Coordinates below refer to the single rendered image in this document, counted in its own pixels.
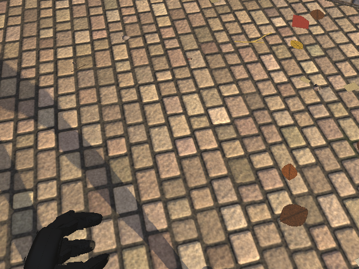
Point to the left robot hand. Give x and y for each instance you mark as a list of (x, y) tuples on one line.
[(50, 250)]

